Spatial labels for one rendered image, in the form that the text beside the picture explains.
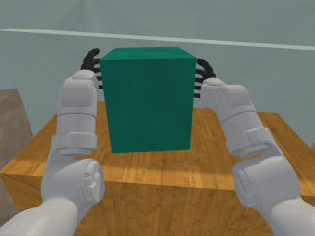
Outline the robot right hand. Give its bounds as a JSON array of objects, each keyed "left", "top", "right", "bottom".
[{"left": 193, "top": 58, "right": 216, "bottom": 98}]

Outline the robot left forearm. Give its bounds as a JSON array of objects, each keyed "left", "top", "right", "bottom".
[{"left": 40, "top": 69, "right": 100, "bottom": 197}]

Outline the robot right forearm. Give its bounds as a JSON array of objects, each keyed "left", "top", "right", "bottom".
[{"left": 199, "top": 77, "right": 301, "bottom": 194}]

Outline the pedestal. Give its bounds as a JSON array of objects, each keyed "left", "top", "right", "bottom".
[{"left": 0, "top": 101, "right": 315, "bottom": 236}]

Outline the right robot upper arm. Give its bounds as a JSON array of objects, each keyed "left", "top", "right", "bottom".
[{"left": 232, "top": 153, "right": 315, "bottom": 236}]

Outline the robot left hand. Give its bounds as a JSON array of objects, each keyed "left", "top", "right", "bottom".
[{"left": 80, "top": 48, "right": 103, "bottom": 89}]

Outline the left robot upper arm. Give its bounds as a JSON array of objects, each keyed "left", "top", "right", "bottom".
[{"left": 0, "top": 158, "right": 105, "bottom": 236}]

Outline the carton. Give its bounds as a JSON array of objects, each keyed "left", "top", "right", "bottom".
[{"left": 99, "top": 46, "right": 197, "bottom": 154}]

